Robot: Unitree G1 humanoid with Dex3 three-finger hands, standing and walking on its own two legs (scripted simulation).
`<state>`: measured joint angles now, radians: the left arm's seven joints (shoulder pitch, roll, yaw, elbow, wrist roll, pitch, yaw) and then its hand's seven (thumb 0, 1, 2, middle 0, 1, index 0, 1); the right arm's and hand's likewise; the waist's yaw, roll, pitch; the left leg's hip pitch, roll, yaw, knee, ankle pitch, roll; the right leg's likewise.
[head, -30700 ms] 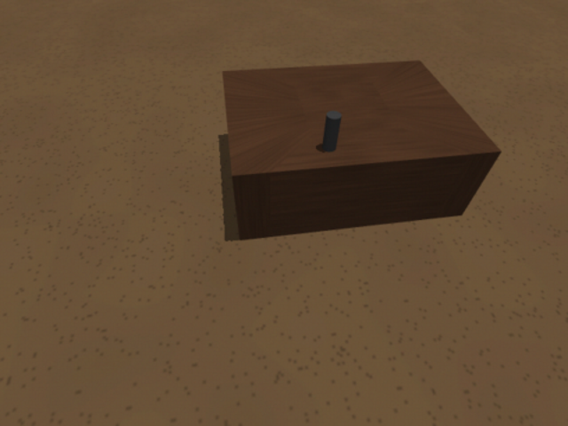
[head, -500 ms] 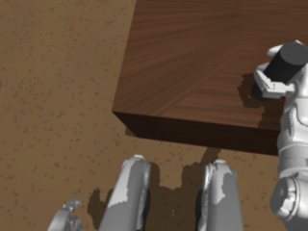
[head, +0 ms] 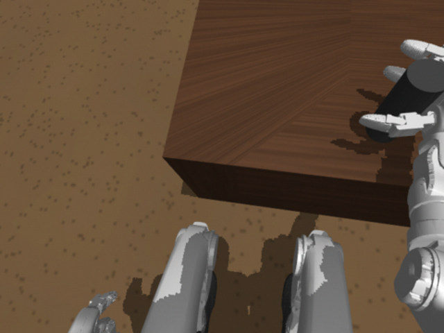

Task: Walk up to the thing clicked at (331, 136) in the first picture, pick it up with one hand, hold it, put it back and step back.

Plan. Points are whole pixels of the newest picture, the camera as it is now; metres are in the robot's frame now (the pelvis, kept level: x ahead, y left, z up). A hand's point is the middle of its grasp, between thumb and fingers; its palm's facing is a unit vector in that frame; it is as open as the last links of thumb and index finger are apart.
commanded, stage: open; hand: right
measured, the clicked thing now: (401, 106) +0.50 -0.24 +0.00
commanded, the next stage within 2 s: withdraw in 0.04 s
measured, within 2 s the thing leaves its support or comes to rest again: neither
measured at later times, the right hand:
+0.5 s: hand out of the picture +0.50 -0.28 +0.08, palm faces +0.22 +0.97 -0.05, open 17.3 cm
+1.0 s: hand out of the picture +0.48 -0.40 +0.21, palm faces +0.46 +0.81 -0.37, open 17.0 cm
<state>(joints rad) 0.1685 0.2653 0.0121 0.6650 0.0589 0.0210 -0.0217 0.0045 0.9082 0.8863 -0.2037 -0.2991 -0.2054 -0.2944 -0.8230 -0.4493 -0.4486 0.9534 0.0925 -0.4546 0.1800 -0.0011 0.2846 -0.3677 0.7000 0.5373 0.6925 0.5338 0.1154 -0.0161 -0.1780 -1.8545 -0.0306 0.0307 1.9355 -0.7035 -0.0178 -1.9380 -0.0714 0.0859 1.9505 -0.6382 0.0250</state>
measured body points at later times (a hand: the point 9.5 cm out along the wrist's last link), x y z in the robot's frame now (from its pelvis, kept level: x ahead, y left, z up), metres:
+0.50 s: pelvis +0.00 +0.00 +0.03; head +0.20 -0.03 +0.43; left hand +0.10 +0.28 -0.09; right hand +0.49 -0.33 +0.08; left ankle +0.07 +0.13 -0.43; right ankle +0.08 -0.14 -0.43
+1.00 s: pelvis +0.04 -0.02 +0.20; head +0.18 -0.07 +0.62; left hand +0.09 +0.26 +0.09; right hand +0.45 -0.44 +0.24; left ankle +0.07 +0.13 -0.43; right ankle +0.08 -0.14 -0.43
